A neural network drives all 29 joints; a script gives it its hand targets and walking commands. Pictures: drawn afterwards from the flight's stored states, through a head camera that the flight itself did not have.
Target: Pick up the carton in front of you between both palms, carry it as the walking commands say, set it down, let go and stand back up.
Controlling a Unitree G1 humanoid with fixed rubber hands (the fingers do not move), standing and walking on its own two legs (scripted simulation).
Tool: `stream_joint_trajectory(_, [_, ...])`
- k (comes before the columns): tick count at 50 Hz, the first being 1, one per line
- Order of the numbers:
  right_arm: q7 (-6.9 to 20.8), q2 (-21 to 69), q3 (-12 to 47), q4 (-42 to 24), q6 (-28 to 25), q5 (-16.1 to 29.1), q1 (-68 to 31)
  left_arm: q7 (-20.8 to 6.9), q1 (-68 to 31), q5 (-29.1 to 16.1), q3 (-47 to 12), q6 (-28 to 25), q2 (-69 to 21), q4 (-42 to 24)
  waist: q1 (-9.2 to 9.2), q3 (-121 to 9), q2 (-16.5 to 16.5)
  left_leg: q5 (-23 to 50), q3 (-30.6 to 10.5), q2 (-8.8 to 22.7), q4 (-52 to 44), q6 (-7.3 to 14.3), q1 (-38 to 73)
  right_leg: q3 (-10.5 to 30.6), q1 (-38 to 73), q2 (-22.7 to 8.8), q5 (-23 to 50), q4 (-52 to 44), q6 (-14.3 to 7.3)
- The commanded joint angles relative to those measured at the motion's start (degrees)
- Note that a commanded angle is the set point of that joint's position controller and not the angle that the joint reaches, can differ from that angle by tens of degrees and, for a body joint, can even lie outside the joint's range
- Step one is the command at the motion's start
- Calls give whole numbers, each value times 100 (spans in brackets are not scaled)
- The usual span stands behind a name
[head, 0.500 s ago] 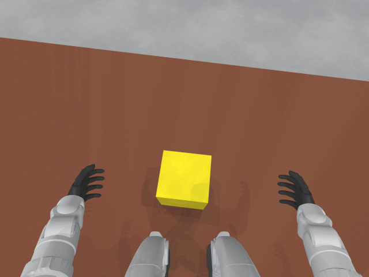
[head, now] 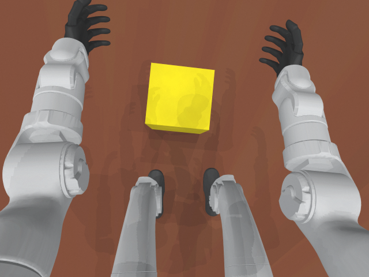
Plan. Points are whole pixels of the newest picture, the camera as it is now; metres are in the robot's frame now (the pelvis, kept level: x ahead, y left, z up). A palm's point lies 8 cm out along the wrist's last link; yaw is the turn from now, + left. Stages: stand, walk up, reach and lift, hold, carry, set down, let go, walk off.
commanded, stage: reach and lift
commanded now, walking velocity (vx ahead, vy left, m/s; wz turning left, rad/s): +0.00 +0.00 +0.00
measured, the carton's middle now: (179, 103) +0.50 +0.00 -0.52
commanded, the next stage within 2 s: none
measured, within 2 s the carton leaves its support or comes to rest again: leaves its support in 1.74 s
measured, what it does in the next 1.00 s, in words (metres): lowers itself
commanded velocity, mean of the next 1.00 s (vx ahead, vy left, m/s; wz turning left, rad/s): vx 0.00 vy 0.00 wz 0.00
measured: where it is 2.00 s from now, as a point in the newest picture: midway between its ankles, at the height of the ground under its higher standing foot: (185, 201)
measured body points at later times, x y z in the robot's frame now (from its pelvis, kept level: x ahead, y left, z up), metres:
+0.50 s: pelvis +0.01 -0.01 -0.16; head +0.35 +0.01 +0.13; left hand +0.53 +0.20 -0.32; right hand +0.49 -0.20 -0.32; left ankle +0.10 +0.11 -0.61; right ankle +0.10 -0.14 -0.61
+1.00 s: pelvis -0.03 -0.01 -0.27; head +0.35 +0.01 -0.03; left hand +0.53 +0.18 -0.47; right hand +0.51 -0.20 -0.46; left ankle +0.10 +0.11 -0.61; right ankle +0.10 -0.14 -0.61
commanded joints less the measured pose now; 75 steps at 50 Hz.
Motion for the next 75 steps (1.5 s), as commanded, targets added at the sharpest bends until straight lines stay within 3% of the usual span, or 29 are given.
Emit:
stream_joint_trajectory(1, [42,-518,-310,-496,-234,-228,-1008,10,-1396,239,269,-193,562,-404,-23,-5725,572,709,-11,-294,-736,-194,3434,-338,2049,486,445,-503,154])
stream_joint_trajectory(6, [195,-281,-503,-464,-643,-507,-736,88,-1048,517,558,-513,155,-475,33,-5602,555,1571,-121,-302,-172,-189,3019,-333,975,523,871,-23,168])
stream_joint_trajectory(10, [207,-215,-501,-315,-885,-518,-466,226,-634,490,572,-717,-80,-475,80,-5503,481,2003,-191,-297,607,-189,2176,-306,89,546,1117,708,176])
stream_joint_trajectory(14, [157,-319,-323,-251,-1046,-303,-252,382,-440,239,359,-874,-69,-603,123,-5845,454,2394,-206,-302,1418,-205,1492,-257,-432,577,1473,1480,191])
stream_joint_trajectory(18, [39,-529,195,-433,-1127,200,-375,523,-527,-221,25,-956,288,-915,206,-6654,416,2646,-180,-284,2281,-210,1348,-257,-570,552,1795,2334,233])
stream_joint_trajectory(26, [-258,-889,809,-789,-920,945,-1181,605,-1338,-997,-599,-845,886,-1251,169,-7149,495,1224,108,-170,3304,-237,583,-354,-282,500,1099,3469,183])
stream_joint_trajectory(31, [-349,-968,868,-222,-749,1055,-1854,602,-1921,-1137,-746,-709,1034,-545,190,-6120,423,-112,147,-44,3642,-191,-337,-329,-657,394,-11,3812,171])
stream_joint_trajectory(35, [-313,-1028,878,460,-802,1050,-2288,588,-2277,-1179,-857,-761,1070,186,179,-5239,344,-621,45,48,3925,-141,-907,-270,-1022,320,-440,4132,157])
stream_joint_trajectory(40, [-262,-1173,966,1035,-992,1170,-2777,629,-2767,-1288,-1054,-934,1199,657,203,-4808,282,-529,-61,112,4325,-118,-1127,-213,-1231,262,-381,4558,153])
stream_joint_trajectory(48, [-243,-1133,1539,1285,-1207,1816,-2952,780,-3099,-1569,-1439,-1114,1195,320,386,-5668,525,412,-36,97,4781,-192,-313,-255,-1122,299,388,5107,114])
stream_joint_trajectory(53, [-237,-1246,1539,1093,-1234,1737,-2971,889,-2986,-1585,-1379,-1086,998,-74,322,-6006,483,806,-2,14,4865,-247,12,-353,-1136,362,608,5166,124])
stream_joint_trajectory(60, [-217,-1098,1279,1325,-1234,1382,-2635,844,-2505,-1389,-1178,-1072,722,403,253,-4865,362,382,-8,-18,4801,-204,-943,-232,-1613,396,338,5031,150])
stream_joint_trajectory(65, [-221,-977,1362,1274,-1277,1386,-2851,819,-2611,-1420,-1262,-1123,616,514,282,-4710,239,196,-15,-19,4743,-162,-1241,-169,-1455,384,306,4968,142])
stream_joint_trajectory(70, [-244,-358,1660,1279,-1330,1473,-3211,821,-2949,-1489,-1565,-1180,100,541,377,-4729,185,64,-15,-85,4641,-112,-1231,-155,-1214,486,211,4905,124])
stream_joint_trajectory(73, [-277,-55,1600,1444,-1363,1294,-3264,807,-3126,-1466,-1665,-1210,-369,587,266,-4654,194,-30,-20,-142,4613,-103,-1243,-181,-1141,574,151,4865,112])
stream_joint_trajectory(75, [-115,903,1805,1404,-1362,1240,-3714,619,-3634,-1571,-2028,-1187,-1492,390,189,-4605,256,-20,-46,-223,4617,-94,-1201,-193,-1277,654,130,4877,49])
